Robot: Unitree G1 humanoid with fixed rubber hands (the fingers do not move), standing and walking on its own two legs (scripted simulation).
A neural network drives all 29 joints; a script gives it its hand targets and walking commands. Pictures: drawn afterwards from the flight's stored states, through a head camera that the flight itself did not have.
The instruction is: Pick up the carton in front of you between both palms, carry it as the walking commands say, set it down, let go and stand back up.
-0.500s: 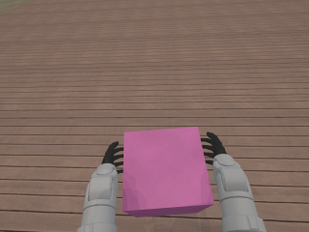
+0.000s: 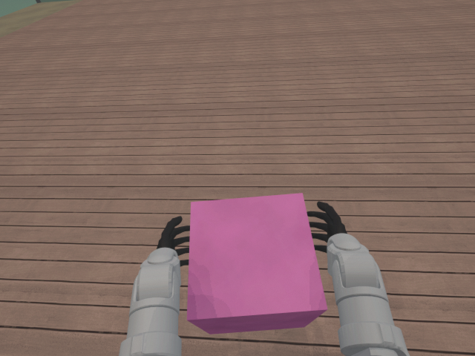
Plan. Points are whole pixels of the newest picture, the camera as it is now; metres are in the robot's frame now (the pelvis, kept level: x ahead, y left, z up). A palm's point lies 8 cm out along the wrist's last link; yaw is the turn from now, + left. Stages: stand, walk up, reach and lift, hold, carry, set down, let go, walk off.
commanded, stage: set down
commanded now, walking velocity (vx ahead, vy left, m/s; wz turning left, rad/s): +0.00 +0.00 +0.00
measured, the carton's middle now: (252, 269) +0.31 +0.00 -0.06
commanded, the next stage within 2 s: none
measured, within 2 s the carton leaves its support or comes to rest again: neither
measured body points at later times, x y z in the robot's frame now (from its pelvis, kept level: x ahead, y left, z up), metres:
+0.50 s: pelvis -0.02 +0.03 -0.04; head +0.15 +0.01 +0.37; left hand +0.36 +0.14 -0.12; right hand +0.34 -0.16 -0.11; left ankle -0.01 +0.15 -0.75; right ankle +0.05 -0.10 -0.75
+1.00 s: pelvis -0.06 +0.02 -0.18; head +0.18 +0.00 +0.20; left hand +0.41 +0.13 -0.27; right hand +0.37 -0.17 -0.26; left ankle -0.01 +0.15 -0.75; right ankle +0.05 -0.11 -0.75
